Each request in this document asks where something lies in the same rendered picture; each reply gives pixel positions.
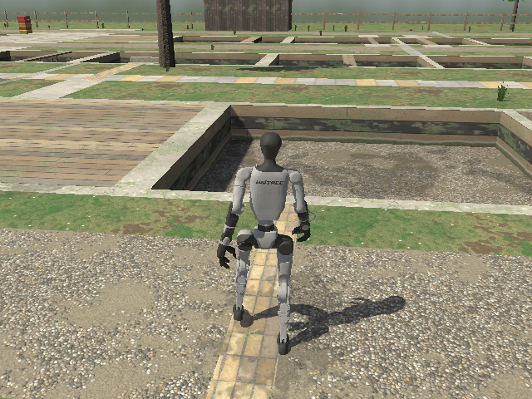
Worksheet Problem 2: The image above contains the robot right forearm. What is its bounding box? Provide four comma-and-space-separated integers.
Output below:
297, 200, 310, 230

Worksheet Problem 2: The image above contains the robot left hand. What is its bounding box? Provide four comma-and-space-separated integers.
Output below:
217, 243, 236, 269

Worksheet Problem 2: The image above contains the robot left upper arm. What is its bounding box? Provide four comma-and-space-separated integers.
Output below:
231, 167, 253, 214

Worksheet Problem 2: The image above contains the robot left foot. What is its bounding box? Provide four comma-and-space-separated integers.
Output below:
233, 304, 244, 321

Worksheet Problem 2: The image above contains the robot right hand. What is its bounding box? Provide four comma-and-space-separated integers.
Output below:
292, 226, 311, 242

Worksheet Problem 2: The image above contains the robot left forearm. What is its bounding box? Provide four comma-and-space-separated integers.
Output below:
220, 202, 239, 246

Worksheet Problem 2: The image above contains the robot right upper arm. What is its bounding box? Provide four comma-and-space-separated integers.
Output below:
286, 168, 307, 213

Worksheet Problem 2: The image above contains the humanoid robot torso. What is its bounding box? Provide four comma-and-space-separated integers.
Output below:
249, 164, 288, 249

